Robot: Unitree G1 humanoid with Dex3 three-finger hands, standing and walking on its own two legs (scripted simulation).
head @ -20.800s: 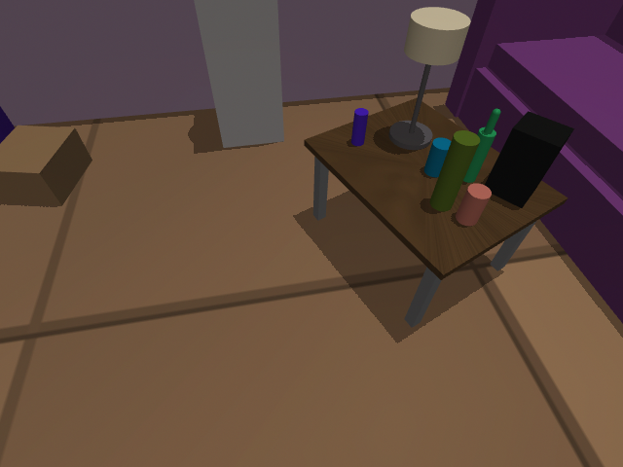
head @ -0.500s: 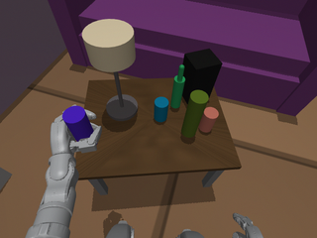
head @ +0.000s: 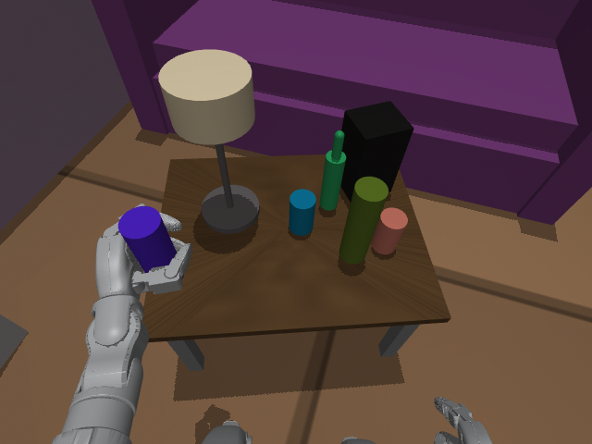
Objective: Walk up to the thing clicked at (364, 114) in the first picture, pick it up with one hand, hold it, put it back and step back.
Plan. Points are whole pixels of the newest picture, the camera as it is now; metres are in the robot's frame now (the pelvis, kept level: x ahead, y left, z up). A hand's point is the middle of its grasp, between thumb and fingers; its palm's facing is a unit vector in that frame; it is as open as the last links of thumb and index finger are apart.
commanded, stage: hold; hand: left
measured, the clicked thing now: (155, 251) +0.34 +0.19 +0.06
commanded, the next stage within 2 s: none
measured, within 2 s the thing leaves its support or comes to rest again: neither
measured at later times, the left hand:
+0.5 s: hand (162, 258) +0.33 +0.18 +0.06, palm faces +0.21 -0.98 -0.03, open 6.4 cm
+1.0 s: hand (163, 261) +0.33 +0.18 +0.06, palm faces +0.21 -0.98 -0.03, open 6.5 cm
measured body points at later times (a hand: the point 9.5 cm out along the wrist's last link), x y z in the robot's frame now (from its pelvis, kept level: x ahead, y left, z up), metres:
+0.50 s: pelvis -0.01 +0.00 +0.00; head +0.03 +0.00 +0.45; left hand +0.32 +0.23 +0.07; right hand +0.12 -0.24 -0.11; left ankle +0.03 +0.15 -0.70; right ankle -0.02 -0.13 -0.70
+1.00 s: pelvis -0.01 +0.00 +0.00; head +0.03 +0.00 +0.45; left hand +0.31 +0.23 +0.06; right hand +0.13 -0.24 -0.11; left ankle +0.03 +0.15 -0.70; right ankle -0.02 -0.13 -0.70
